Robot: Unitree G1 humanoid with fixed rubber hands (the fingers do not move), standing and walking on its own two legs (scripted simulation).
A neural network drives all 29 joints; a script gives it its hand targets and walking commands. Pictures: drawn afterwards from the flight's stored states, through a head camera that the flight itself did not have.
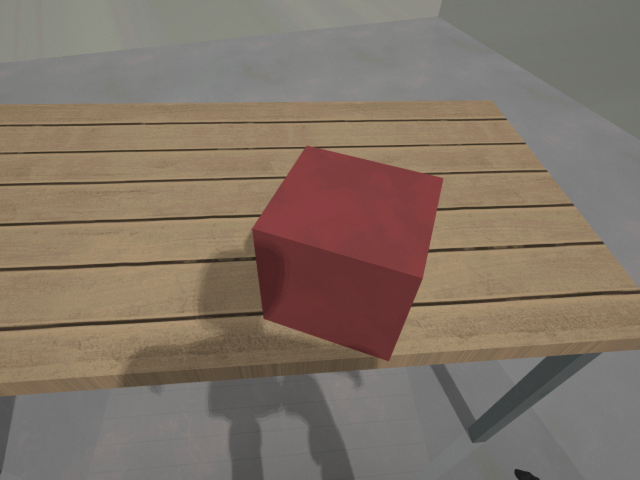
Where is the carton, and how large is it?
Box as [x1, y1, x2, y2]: [252, 146, 442, 360]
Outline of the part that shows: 306,146 252,228 263,317 265,319 388,360 422,278 442,178 319,148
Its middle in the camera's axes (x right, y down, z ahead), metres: +0.04 +0.02 +0.55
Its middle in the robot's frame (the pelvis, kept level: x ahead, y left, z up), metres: +0.42 -0.04 +0.05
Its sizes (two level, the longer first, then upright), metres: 0.197 0.179 0.201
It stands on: a table, 0.71 m high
